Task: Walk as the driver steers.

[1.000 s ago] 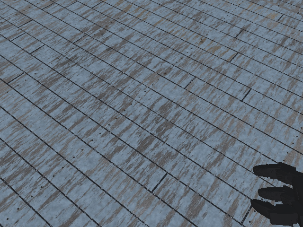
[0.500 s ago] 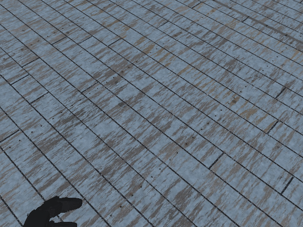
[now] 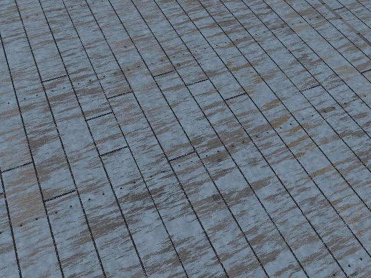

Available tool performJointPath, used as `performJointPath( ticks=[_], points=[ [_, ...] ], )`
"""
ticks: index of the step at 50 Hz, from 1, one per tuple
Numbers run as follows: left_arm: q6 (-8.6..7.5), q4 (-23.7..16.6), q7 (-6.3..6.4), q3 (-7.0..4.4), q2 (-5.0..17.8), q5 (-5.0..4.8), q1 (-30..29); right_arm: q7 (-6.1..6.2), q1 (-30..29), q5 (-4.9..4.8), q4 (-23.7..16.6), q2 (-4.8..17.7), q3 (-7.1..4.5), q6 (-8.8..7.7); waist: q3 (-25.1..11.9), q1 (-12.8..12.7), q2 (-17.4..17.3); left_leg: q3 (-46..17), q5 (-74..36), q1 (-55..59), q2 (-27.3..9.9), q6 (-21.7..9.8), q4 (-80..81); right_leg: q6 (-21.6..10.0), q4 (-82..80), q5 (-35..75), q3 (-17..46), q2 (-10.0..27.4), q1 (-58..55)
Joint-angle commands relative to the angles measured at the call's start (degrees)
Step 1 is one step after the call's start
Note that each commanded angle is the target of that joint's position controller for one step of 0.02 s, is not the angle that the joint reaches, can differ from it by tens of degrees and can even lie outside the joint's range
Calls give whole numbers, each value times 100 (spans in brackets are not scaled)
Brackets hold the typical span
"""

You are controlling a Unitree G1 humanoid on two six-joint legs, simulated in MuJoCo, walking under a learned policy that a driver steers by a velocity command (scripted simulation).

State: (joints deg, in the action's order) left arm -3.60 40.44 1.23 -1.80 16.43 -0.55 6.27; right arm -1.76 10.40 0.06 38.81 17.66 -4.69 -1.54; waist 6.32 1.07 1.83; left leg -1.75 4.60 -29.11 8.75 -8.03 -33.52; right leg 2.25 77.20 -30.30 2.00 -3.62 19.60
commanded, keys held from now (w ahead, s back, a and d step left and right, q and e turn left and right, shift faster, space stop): w+q+shift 1.00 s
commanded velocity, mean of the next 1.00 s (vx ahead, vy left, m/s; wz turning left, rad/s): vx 0.83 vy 0.00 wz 0.96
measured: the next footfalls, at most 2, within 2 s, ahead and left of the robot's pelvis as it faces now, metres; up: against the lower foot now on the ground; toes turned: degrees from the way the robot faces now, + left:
right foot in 0.34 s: +0.32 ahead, -0.16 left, +0.00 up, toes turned +23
left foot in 0.82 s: +0.56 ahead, +0.21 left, +0.00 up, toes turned +48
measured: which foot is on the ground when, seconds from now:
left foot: down 0.00-0.34, up 0.36-0.80, down 0.82-1.00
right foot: up 0.00-0.32, down 0.34-0.80, up 0.82-1.00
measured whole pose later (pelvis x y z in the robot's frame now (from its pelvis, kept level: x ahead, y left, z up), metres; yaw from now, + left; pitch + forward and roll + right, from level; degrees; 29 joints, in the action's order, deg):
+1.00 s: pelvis +0.58 +0.21 +0.01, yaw +56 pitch +1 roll +2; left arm -2.9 36.3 -0.3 0.2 14.2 3.8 11.7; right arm 0.3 21.9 0.9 45.4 19.1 -3.2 -1.4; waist 2.1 -0.6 -0.5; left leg -3.2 17.7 -8.7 14.2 -11.3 -26.5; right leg 4.1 68.7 -24.3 4.9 8.9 35.5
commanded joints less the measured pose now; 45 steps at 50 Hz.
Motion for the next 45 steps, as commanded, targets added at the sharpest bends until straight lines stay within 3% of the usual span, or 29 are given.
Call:
performJointPath(
  ticks=[1, 3, 7, 8, 10, 12, 14, 15, 16, 17, 18, 19, 20, 21, 22, 24, 29, 32, 34, 35, 37, 38, 39, 40, 41, 42, 43, 44, 45],
  points=[
    [-83, -674, 8, -195, 849, 110, 198, 56, 211, -305, -663, 733, -207, -84, -1773, -202, 229, -3723, 1744, 2728, -1731, -1235, 1903, -105, -247, 571, 795, 316, 1839],
    [-38, -780, -54, -229, 822, 102, -69, 154, 62, -236, -733, 736, -218, -45, -1169, -287, -289, -3433, 2668, 1916, -1262, -1039, 2297, -104, -1284, 869, 714, 359, 1485],
    [-132, -821, -92, -167, 378, 122, -640, 360, 280, -218, -715, 807, -276, 56, -965, -31, -335, -2911, 2058, 1313, -841, -826, 2082, 87, -3028, 1223, 463, 160, 894],
    [214, -667, -146, 6, 255, 478, -194, 200, 560, 230, -387, 1111, -306, 111, -947, -10, -922, -2544, 1656, 1251, -703, -722, 1917, 127, -2997, 1342, 121, 423, 791],
    [367, -833, -115, -33, 368, 346, -556, -12, 665, 204, -452, 881, -270, 120, -819, 229, -894, -2816, 2004, 964, -606, -621, 1935, 208, -3418, 1529, 61, 319, 607],
    [319, -943, -95, -74, 489, 209, -763, -114, 557, 184, -510, 920, -279, 122, -784, 283, -891, -3152, 2410, 827, -685, -590, 1870, 227, -3863, 1591, 160, 239, 317],
    [215, -891, -70, -112, 548, 126, -550, -124, 284, 169, -578, 976, -292, 116, -790, 104, -749, -3337, 2664, 525, -736, -475, 1592, 135, -4425, 1609, 238, 159, -422],
    [168, -760, -41, -147, 566, 99, -157, -108, 43, 153, -628, 954, -281, 112, -795, -177, -574, -3279, 2787, 151, -662, -337, 1249, 72, -4857, 1805, 241, 157, -1139],
    [119, -602, 4, -230, 741, 116, 362, -76, -77, 143, -654, 804, -233, 77, -826, -473, -281, -3014, 2991, -458, -463, -131, 642, -3, -5131, 1688, 302, 322, -2027],
    [57, -500, 81, -346, 1124, 201, 999, -30, -143, 85, -728, 441, -124, -18, -1037, -788, 412, -2277, 3381, -1226, -63, 142, -641, -179, -5502, 794, 1103, 1244, -2920],
    [40, -552, 134, -439, 1669, 371, 1339, -11, -338, -27, -994, 52, 34, -103, -1295, -895, 1297, -1127, 3120, -2034, 399, 354, -2105, -521, -6424, -1233, 3135, 2599, -3395],
    [41, -543, 88, -498, 1659, 396, 952, 13, -290, 65, -1065, 318, 48, -102, -1133, -571, 1174, -850, 2244, -2596, -229, 350, -2884, -882, -6758, -2136, 4355, 2976, -2974],
    [53, -607, 32, -408, 1212, 326, 746, 3, -434, 177, -981, 603, -12, -51, -830, -485, 607, -689, 1735, -2608, -587, 378, -3291, -864, -6562, -1873, 3783, 2815, -2595],
    [53, -549, -8, -335, 965, 267, 841, -80, -470, 279, -914, 669, -39, -18, -697, -469, 243, -646, 1458, -2476, -688, 417, -3401, -699, -6430, -1166, 2794, 2410, -2344],
    [41, -473, -19, -294, 895, 235, 945, -179, -327, 296, -823, 603, -36, 21, -689, -398, 301, -564, 1243, -2273, -785, 461, -3501, -529, -6484, -538, 2050, 2082, -2182],
    [-25, -211, -43, -268, 819, 216, 1348, -312, -402, 297, -832, 455, 31, 95, -535, -436, 448, -333, 810, -2342, -972, 487, -3916, -418, -6607, 493, 1086, 1774, -2064],
    [-170, 193, -158, -197, 546, 249, 1922, -356, -1128, 221, -982, 333, 160, 155, -62, -513, 361, -56, 15, -2457, -1056, 451, -3729, -271, -6837, 2309, -320, 1590, -1889],
    [-209, 489, -112, -182, 539, 249, 2397, -449, -1852, 248, -1144, 232, 259, 156, 283, -675, 295, 578, 56, -2410, -1054, 355, -2726, -199, -6961, 3514, -921, 1558, -2161],
    [-193, 681, -51, -191, 617, 286, 2654, -504, -2176, 222, -1219, 83, 358, 137, 351, -702, 308, 1014, 277, -2096, -965, 133, -2040, -67, -6878, 4816, -1322, 1555, -2472],
    [-183, 685, -16, -191, 696, 292, 2501, -497, -2099, 211, -1200, 7, 400, 135, 274, -492, 374, 1198, 397, -1465, -813, -43, -1578, 4, -6665, 6208, -1625, 1559, -2363],
    [-119, 755, 106, -247, 1015, 242, 2592, -406, -1727, 215, -1049, 137, 365, 152, -200, -131, 620, 1633, 763, -320, -265, -264, -1250, 35, -5774, 9346, -1788, 1707, -2523],
    [-43, 739, 163, -301, 1246, 254, 2443, -345, -989, 211, -849, 344, 282, 155, -584, 334, 750, 1502, 1042, 462, -122, -396, -1149, -4, -4843, 10028, -1757, 1887, -2502],
    [13, 628, 179, -339, 1410, 254, 2169, -271, 154, 191, -502, 623, 144, 143, -1109, 873, 833, 1203, 1246, 1713, -45, -610, -1010, -127, -3559, 10091, -1621, 2061, -2091],
    [39, 473, 108, -344, 1414, 256, 1838, -130, 1500, 178, -58, 936, -58, 82, -1659, 1446, 654, 638, 1086, 3623, -117, -861, -313, -241, -1676, 8724, -1577, 1982, -942],
    [15, 278, -26, -255, 871, 321, 1719, 29, 1188, -26, 27, 1310, -265, 133, -1632, 934, -664, -810, 1572, 4828, -970, -999, 37, -192, 212, 1958, -1494, 934, 910],
    [-93, -510, -63, -172, 739, 195, 1695, 45, 939, 175, -293, 1905, -334, 229, -2391, 500, -1219, -4098, 1799, 6188, -2362, -2113, 816, 73, 1991, 172, -623, 283, 3024],
    [-236, -668, -81, -192, 1030, 190, 927, 170, 1497, 180, -235, 1666, -341, 267, -2331, 938, -76, -4382, 1659, 5931, -2361, -2013, 1460, 28, 1774, 795, 178, 529, 3452],
    [-302, -697, -82, -124, 891, 164, 883, 225, 1360, 134, 16, 1452, -299, 195, -1344, 598, 109, -3944, 1282, 4929, -2262, -1825, 1765, -27, 1089, 916, 234, 813, 3414],
    [-273, -637, -75, -100, 854, 243, 897, 257, 1165, 125, 117, 1216, -227, 89, -697, 201, 422, -3391, 735, 3839, -1956, -1595, 1867, -2, 426, 820, 205, 1011, 3004]
  ],
)
Keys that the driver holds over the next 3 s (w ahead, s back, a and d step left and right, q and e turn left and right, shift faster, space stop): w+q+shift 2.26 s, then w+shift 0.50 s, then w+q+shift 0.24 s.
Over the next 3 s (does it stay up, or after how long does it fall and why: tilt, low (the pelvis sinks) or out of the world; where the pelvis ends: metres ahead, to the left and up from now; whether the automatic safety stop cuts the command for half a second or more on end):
stays up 0.25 1.81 0.00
